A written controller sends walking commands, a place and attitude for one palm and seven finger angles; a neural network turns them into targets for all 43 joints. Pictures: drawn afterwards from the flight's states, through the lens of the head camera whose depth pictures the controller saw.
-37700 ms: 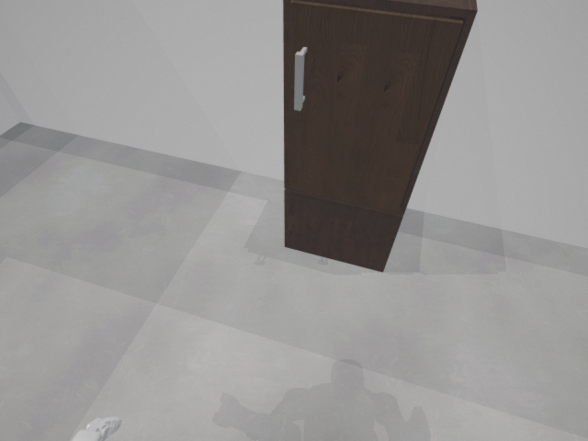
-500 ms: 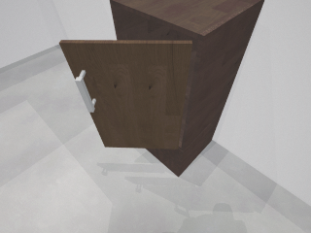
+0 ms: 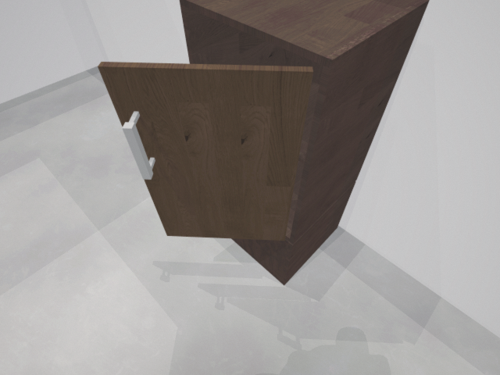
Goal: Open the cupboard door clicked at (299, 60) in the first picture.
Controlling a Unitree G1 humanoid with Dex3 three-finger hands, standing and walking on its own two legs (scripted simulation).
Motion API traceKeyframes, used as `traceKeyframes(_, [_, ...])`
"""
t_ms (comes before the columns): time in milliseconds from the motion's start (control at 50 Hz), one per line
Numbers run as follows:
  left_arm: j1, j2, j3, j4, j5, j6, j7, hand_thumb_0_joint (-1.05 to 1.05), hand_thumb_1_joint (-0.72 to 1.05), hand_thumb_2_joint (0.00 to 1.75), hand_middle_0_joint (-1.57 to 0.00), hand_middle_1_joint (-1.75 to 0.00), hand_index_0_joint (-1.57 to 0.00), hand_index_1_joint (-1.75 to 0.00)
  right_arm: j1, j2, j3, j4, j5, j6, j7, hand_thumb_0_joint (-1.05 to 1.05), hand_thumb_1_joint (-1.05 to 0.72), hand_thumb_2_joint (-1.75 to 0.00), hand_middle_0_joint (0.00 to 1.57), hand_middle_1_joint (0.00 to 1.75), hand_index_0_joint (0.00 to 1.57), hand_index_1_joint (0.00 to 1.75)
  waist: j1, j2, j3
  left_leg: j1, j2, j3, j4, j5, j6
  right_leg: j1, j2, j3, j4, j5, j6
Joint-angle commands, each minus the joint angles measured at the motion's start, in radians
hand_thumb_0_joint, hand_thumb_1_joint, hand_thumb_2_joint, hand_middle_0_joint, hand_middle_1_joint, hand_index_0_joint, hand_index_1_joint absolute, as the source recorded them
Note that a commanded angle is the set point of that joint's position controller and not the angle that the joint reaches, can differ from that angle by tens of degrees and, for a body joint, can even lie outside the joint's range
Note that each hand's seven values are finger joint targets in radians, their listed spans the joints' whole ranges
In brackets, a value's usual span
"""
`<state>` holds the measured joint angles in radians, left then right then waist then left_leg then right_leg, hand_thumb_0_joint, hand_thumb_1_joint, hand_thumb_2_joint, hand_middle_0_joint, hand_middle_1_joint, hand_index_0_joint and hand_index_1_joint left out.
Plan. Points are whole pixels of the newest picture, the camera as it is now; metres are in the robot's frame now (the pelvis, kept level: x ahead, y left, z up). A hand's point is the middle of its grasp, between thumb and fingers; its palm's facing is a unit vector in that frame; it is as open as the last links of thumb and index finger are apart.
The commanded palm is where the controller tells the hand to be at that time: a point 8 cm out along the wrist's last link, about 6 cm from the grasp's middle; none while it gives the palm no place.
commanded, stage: shuffle to correct the standing spot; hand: left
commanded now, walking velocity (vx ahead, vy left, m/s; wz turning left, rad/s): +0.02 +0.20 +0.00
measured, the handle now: (141, 146) +0.55 +0.27 +0.03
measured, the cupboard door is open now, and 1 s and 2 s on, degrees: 41 41 41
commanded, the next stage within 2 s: come to a stop and stand still in 0.24 s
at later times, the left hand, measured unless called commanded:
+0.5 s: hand out of the picture +0.03 +0.25 -0.18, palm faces +0.03 -0.97 -0.23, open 7.4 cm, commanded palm none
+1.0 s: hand out of the picture +0.03 +0.20 -0.18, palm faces +0.02 -0.97 -0.23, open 7.2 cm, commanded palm none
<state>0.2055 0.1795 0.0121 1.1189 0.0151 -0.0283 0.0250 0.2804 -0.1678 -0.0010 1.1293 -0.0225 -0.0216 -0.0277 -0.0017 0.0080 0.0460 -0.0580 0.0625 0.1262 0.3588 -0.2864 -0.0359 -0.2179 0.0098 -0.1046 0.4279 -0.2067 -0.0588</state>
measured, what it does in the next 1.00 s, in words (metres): steps on the spot: right foot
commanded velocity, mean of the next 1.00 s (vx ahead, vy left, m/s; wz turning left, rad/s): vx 0.01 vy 0.02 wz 0.00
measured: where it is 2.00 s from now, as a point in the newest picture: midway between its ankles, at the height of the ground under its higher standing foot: outside the picture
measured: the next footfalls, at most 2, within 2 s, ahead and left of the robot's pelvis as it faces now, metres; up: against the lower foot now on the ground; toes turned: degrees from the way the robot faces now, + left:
right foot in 0.62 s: +0.03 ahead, -0.06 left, +0.00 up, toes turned -4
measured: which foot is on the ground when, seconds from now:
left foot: down 0.00-1.00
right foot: down 0.00-0.36, up 0.38-0.60, down 0.62-1.00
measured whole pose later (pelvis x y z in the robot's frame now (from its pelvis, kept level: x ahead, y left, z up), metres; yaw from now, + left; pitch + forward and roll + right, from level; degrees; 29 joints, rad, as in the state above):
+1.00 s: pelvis +0.00 +0.02 +0.00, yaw +0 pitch -1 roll +1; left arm 0.22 0.16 0.02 1.11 0.02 -0.02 0.04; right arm 0.27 -0.13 -0.02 1.15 -0.02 -0.02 -0.04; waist -0.01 0.00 0.06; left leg -0.06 0.03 0.14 0.38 -0.30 -0.01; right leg -0.18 0.02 -0.08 0.46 -0.27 -0.06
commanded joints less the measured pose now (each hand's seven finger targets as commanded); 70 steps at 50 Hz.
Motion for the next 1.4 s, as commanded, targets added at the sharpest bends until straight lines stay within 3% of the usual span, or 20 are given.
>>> traceKeyframes(0, [0.034,0.15,0.029,-0.047,-0.003,-0.014,0.011,0.0,0.9,0.9,-0.2,-0.3,-0.2,-0.3,0.08,-0.101,-0.017,-0.024,0.003,-0.006,-0.005,0.0,-0.9,-0.9,0.2,0.3,0.2,0.3,0.007,-0.003,-0.029,-0.109,0.062,-0.057,-0.033,0.111,0.041,0.097,-0.176,0.189,-0.058,0.269,-0.019])
traceKeyframes(160, [0.05,0.181,0.059,-0.07,0.004,0.011,0.023,0.0,0.9,0.9,-0.2,-0.3,-0.2,-0.3,0.114,-0.064,-0.027,-0.05,0.003,0.031,0.005,0.0,-0.9,-0.9,0.2,0.3,0.2,0.3,0.015,-0.133,-0.01,-0.184,0.008,-0.028,0.099,-0.067,0.022,0.039,-0.308,0.323,-0.137,0.062,-0.085])
traceKeyframes(200, [0.039,0.183,0.068,-0.083,0.007,0.016,0.025,0.0,0.9,0.9,-0.2,-0.3,-0.2,-0.3,0.127,-0.062,-0.031,-0.056,0.002,0.033,0.007,0.0,-0.9,-0.9,0.2,0.3,0.2,0.3,0.009,-0.127,-0.001,-0.175,0.007,-0.033,0.096,-0.064,0.025,-0.003,-0.319,0.324,-0.126,0.038,-0.092])
traceKeyframes(240, [0.018,0.176,0.074,-0.1,0.006,0.023,0.024,0.0,0.9,0.9,-0.2,-0.3,-0.2,-0.3,0.153,-0.062,-0.035,-0.056,0.0,0.029,0.009,0.0,-0.9,-0.9,0.2,0.3,0.2,0.3,-0.002,-0.104,-0.006,-0.128,0.006,-0.033,0.053,-0.031,0.031,-0.052,-0.288,0.28,-0.078,0.027,-0.074])
traceKeyframes(260, [0.001,0.166,0.075,-0.112,0.006,0.027,0.022,0.0,0.9,0.9,-0.2,-0.3,-0.2,-0.3,0.167,-0.065,-0.037,-0.057,-0.001,0.027,0.009,0.0,-0.9,-0.9,0.2,0.3,0.2,0.3,-0.008,-0.057,-0.005,-0.113,0.02,-0.044,0.019,0.0,0.039,-0.072,-0.256,0.232,-0.032,0.017,-0.055])
traceKeyframes(320, [-0.037,0.085,0.059,-0.149,0.007,0.045,0.015,0.0,0.9,0.9,-0.2,-0.3,-0.2,-0.3,0.133,-0.116,-0.046,-0.095,-0.007,0.025,0.002,0.0,-0.9,-0.9,0.2,0.3,0.2,0.3,0.0,0.199,0.036,-0.132,0.167,-0.182,-0.095,0.217,0.122,-0.157,-0.094,0.025,0.199,-0.12,0.025])
traceKeyframes(360, [-0.037,0.055,0.045,-0.149,0.009,0.053,0.016,0.0,0.9,0.9,-0.2,-0.3,-0.2,-0.3,0.119,-0.089,-0.036,-0.106,-0.008,0.013,-0.006,0.0,-0.9,-0.9,0.2,0.3,0.2,0.3,-0.003,0.173,0.035,-0.103,0.194,-0.215,-0.112,0.371,0.178,-0.212,-0.074,0.048,0.356,-0.267,0.036])
traceKeyframes(420, [0.002,0.016,0.032,-0.121,0.009,0.043,0.009,0.0,0.9,0.9,-0.2,-0.3,-0.2,-0.3,0.117,-0.082,-0.028,-0.095,-0.013,-0.007,-0.016,0.0,-0.9,-0.9,0.2,0.3,0.2,0.3,0.007,0.065,0.0,-0.029,0.216,-0.212,-0.071,0.524,0.211,-0.215,-0.085,0.077,0.387,-0.249,0.037])
traceKeyframes(500, [-0.008,-0.001,0.023,-0.106,0.002,0.03,0.001,0.0,0.9,0.9,-0.2,-0.3,-0.2,-0.3,0.142,-0.083,-0.028,-0.058,-0.014,-0.018,-0.023,0.0,-0.9,-0.9,0.2,0.3,0.2,0.3,-0.015,0.047,0.009,0.034,0.209,-0.19,-0.029,0.635,0.195,-0.168,-0.072,0.058,0.238,-0.217,0.04])
traceKeyframes(560, [0.038,0.018,0.028,-0.084,-0.003,0.022,0.003,0.0,0.9,0.9,-0.2,-0.3,-0.2,-0.3,0.144,-0.083,-0.03,-0.038,-0.006,-0.014,-0.028,0.0,-0.9,-0.9,0.2,0.3,0.2,0.3,-0.004,0.059,-0.019,0.064,0.168,-0.149,0.058,0.735,0.14,-0.062,-0.065,0.063,0.058,-0.031,0.031])
traceKeyframes(580, [0.073,0.035,0.033,-0.07,-0.002,0.015,0.006,0.0,0.9,0.9,-0.2,-0.3,-0.2,-0.3,0.137,-0.073,-0.031,-0.038,0.0,-0.015,-0.028,0.0,-0.9,-0.9,0.2,0.3,0.2,0.3,0.005,0.028,-0.038,0.017,0.135,-0.128,0.095,0.72,0.114,0.029,-0.083,0.099,0.033,0.172,0.019])
traceKeyframes(600, [0.114,0.052,0.037,-0.054,-0.003,0.011,0.011,0.0,0.9,0.9,-0.2,-0.3,-0.2,-0.3,0.126,-0.063,-0.031,-0.043,0.004,-0.016,-0.029,0.0,-0.9,-0.9,0.2,0.3,0.2,0.3,0.012,-0.003,-0.053,-0.048,0.099,-0.089,0.109,0.601,0.086,0.101,-0.129,0.145,0.067,0.403,0.002])
traceKeyframes(620, [0.12,0.067,0.035,-0.047,-0.004,0.011,0.013,0.0,0.9,0.9,-0.2,-0.3,-0.2,-0.3,0.118,-0.05,-0.03,-0.045,0.007,-0.015,-0.029,0.0,-0.9,-0.9,0.2,0.3,0.2,0.3,0.007,-0.023,-0.041,-0.088,0.074,-0.072,0.091,0.448,0.069,0.116,-0.171,0.161,0.093,0.544,-0.013])
traceKeyframes(660, [0.095,0.06,0.029,-0.049,-0.006,0.009,0.015,0.0,0.9,0.9,-0.2,-0.3,-0.2,-0.3,0.116,-0.04,-0.034,-0.029,0.007,-0.005,-0.03,0.0,-0.9,-0.9,0.2,0.3,0.2,0.3,-0.008,-0.109,-0.035,-0.069,0.068,-0.069,0.063,0.349,0.058,0.096,-0.167,0.15,0.092,0.599,-0.014])
traceKeyframes(760, [0.063,0.046,0.022,-0.059,-0.007,0.011,0.02,0.0,0.9,0.9,-0.2,-0.3,-0.2,-0.3,0.105,-0.029,-0.027,0.005,0.004,-0.011,-0.029,0.0,-0.9,-0.9,0.2,0.3,0.2,0.3,-0.005,0.021,-0.042,0.007,0.092,-0.078,0.014,0.45,0.068,0.053,-0.121,0.132,0.064,0.37,0.005])
traceKeyframes(860, [0.064,0.055,0.016,-0.044,-0.004,0.007,0.016,0.0,0.9,0.9,-0.2,-0.3,-0.2,-0.3,0.081,-0.03,-0.023,0.011,0.004,-0.006,-0.022,0.0,-0.9,-0.9,0.2,0.3,0.2,0.3,-0.006,-0.007,-0.014,-0.022,0.081,-0.079,-0.018,0.237,0.063,0.047,-0.131,0.157,-0.008,0.29,-0.004])
traceKeyframes(960, [0.069,0.07,0.011,-0.036,-0.005,-0.002,0.014,0.0,0.9,0.9,-0.2,-0.3,-0.2,-0.3,0.071,-0.039,-0.019,0.015,0.004,-0.004,-0.016,0.0,-0.9,-0.9,0.2,0.3,0.2,0.3,-0.006,-0.017,0.005,-0.035,0.07,-0.078,-0.035,0.147,0.056,0.051,-0.142,0.177,-0.058,0.282,-0.008])
traceKeyframes(1100, [0.084,0.078,0.006,-0.025,-0.006,-0.008,0.013,0.0,0.9,0.9,-0.2,-0.3,-0.2,-0.3,0.071,-0.043,-0.014,0.018,0.006,0.0,-0.013,0.0,-0.9,-0.9,0.2,0.3,0.2,0.3,-0.005,-0.002,0.024,-0.048,0.063,-0.076,-0.045,0.098,0.05,0.046,-0.14,0.193,-0.11,0.219,-0.001])
traceKeyframes(1260, [0.111,0.077,0.005,-0.016,-0.008,-0.011,0.016,0.0,0.9,0.9,-0.2,-0.3,-0.2,-0.3,0.094,-0.041,-0.011,0.021,0.007,0.005,-0.01,0.0,-0.9,-0.9,0.2,0.3,0.2,0.3,-0.006,-0.033,0.028,-0.064,0.051,-0.069,-0.042,0.059,0.047,0.043,-0.139,0.211,-0.164,0.119,0.022])
traceKeyframes(1380, [0.123,0.071,0.004,-0.012,-0.008,-0.013,0.018,0.0,0.9,0.9,-0.2,-0.3,-0.2,-0.3,0.111,-0.03,-0.008,0.025,0.007,0.002,-0.011,0.0,-0.9,-0.9,0.2,0.3,0.2,0.3,-0.004,-0.019,0.032,-0.076,0.055,-0.068,-0.048,0.064,0.045,0.052,-0.133,0.202,-0.161,0.131,0.023])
